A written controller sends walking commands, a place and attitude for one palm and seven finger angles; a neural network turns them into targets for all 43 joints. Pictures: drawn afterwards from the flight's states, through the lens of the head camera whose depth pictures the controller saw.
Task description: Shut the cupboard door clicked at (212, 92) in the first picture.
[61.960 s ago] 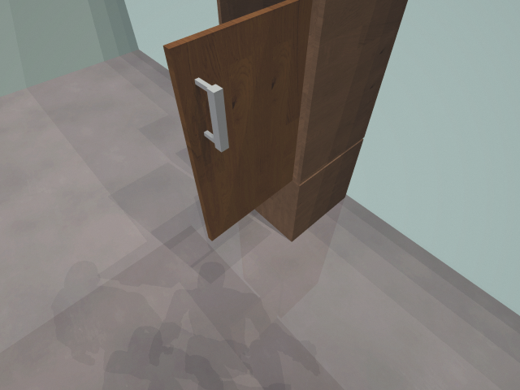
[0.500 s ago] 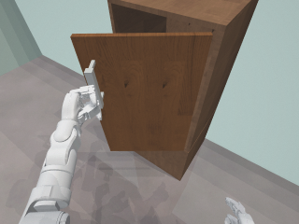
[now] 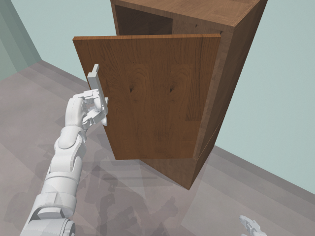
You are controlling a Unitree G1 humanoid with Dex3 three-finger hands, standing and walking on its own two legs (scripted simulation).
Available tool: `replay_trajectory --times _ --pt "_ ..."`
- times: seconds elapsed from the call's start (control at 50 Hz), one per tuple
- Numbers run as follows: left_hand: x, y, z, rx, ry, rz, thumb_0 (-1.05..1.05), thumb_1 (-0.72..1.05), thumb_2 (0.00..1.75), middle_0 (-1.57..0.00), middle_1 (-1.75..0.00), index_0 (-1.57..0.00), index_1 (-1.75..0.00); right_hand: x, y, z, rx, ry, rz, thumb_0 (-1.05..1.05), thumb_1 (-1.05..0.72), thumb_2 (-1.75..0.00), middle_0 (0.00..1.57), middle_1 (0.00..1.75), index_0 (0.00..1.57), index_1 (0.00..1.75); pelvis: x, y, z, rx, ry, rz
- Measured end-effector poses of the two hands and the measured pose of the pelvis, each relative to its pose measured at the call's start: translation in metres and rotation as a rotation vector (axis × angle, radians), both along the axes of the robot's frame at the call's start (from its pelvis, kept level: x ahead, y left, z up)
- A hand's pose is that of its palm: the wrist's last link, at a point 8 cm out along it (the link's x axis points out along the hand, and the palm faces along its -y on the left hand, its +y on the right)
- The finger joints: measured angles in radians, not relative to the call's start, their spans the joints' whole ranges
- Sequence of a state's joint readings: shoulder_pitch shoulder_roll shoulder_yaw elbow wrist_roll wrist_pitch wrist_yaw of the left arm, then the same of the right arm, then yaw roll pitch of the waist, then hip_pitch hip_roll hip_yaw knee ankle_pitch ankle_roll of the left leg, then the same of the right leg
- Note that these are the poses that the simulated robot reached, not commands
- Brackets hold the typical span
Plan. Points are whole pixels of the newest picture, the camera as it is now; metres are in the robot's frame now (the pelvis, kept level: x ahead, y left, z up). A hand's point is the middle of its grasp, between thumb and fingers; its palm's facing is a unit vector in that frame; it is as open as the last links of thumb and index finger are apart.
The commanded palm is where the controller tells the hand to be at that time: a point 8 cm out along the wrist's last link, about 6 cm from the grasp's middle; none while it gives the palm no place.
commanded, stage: push the door shut along its arc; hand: left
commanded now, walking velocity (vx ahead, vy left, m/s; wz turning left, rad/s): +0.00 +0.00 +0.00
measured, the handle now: (100, 90) +0.48 +0.19 +0.12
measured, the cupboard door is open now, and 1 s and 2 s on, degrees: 35 21 11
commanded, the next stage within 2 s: pull the fist back off the door in 1.88 s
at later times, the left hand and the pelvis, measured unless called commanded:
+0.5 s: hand (106, 100) +0.43 +0.16 +0.13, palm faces -0.04 -1.00 -0.03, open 3.3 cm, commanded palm +0.42 +0.20 +0.13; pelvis -0.01 +0.00 -0.01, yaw +2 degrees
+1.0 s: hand (116, 87) +0.48 +0.14 +0.13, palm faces -0.17 -0.98 -0.02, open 3.1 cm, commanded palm +0.49 +0.18 +0.13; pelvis -0.02 +0.01 -0.02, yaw +1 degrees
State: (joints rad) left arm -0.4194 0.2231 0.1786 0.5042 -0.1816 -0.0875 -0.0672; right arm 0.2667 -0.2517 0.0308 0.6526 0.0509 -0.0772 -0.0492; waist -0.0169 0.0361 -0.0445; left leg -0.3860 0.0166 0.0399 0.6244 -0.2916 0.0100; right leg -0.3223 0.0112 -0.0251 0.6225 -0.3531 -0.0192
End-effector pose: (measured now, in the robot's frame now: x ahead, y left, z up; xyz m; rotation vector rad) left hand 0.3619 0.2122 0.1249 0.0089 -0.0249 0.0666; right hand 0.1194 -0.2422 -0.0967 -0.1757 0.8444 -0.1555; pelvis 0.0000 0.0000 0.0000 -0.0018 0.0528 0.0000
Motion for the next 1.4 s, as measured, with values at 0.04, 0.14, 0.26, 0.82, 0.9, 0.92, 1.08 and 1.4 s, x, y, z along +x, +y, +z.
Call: replay_trajectory --times 0.04,0.14,0.26,0.82,0.9,0.92,1.08,1.4 --pt "0.000 -0.001 0.000 0.000 0.003 -0.004 0.01 0.90 0.90 -1.30 -1.50 -1.30 -1.50 0.002 0.001 0.001 0.000 -0.006 0.005 0.01 -0.90 -0.90 0.21 0.30 0.20 0.30 -0.001 0.000 0.000 -0.001 -0.001 0.003" --pt "0.006 -0.003 -0.001 0.002 0.016 -0.024 0.01 0.90 0.90 -1.30 -1.50 -1.30 -1.50 0.005 0.002 0.002 -0.009 -0.011 0.017 0.01 -0.90 -0.90 0.21 0.30 0.20 0.30 -0.004 0.000 -0.001 -0.001 0.001 0.010" --pt "0.023 0.000 0.001 0.011 0.024 -0.056 0.02 0.90 0.92 -1.30 -1.50 -1.30 -1.50 -0.002 0.000 -0.001 -0.020 0.009 0.010 0.01 -0.90 -0.90 0.21 0.30 0.20 0.30 -0.007 0.000 -0.002 -0.005 0.015 0.017" --pt "0.090 -0.011 0.005 0.011 0.035 -0.179 0.02 0.91 0.92 -1.30 -1.50 -1.31 -1.50 -0.115 -0.020 -0.025 -0.070 0.277 -0.098 0.00 -0.90 -0.90 0.21 0.30 0.20 0.30 -0.020 0.006 -0.016 -0.018 0.127 0.020" --pt "0.099 -0.011 0.005 0.017 0.040 -0.199 0.01 0.91 0.91 -1.30 -1.50 -1.30 -1.50 -0.127 -0.022 -0.026 -0.080 0.313 -0.110 0.00 -0.90 -0.90 0.21 0.30 0.20 0.30 -0.020 0.006 -0.018 -0.023 0.148 0.023" --pt "0.101 -0.010 0.005 0.017 0.041 -0.205 0.01 0.90 0.91 -1.30 -1.50 -1.30 -1.50 -0.130 -0.022 -0.026 -0.083 0.321 -0.113 0.00 -0.90 -0.90 0.21 0.30 0.20 0.30 -0.020 0.006 -0.019 -0.024 0.153 0.023" --pt "0.116 -0.021 0.007 0.018 0.044 -0.267 0.01 0.90 0.90 -1.30 -1.50 -1.30 -1.50 -0.138 -0.022 -0.026 -0.096 0.354 -0.125 0.00 -0.90 -0.90 0.21 0.30 0.20 0.30 -0.018 0.008 -0.021 -0.031 0.182 0.027" --pt "0.172 -0.060 0.010 -0.003 0.055 -0.356 0.01 0.89 0.91 -1.30 -1.50 -1.30 -1.50 -0.158 -0.016 -0.029 -0.091 0.415 -0.195 0.00 -0.90 -0.90 0.21 0.30 0.20 0.30 -0.011 0.010 -0.030 -0.028 0.263 -0.004"
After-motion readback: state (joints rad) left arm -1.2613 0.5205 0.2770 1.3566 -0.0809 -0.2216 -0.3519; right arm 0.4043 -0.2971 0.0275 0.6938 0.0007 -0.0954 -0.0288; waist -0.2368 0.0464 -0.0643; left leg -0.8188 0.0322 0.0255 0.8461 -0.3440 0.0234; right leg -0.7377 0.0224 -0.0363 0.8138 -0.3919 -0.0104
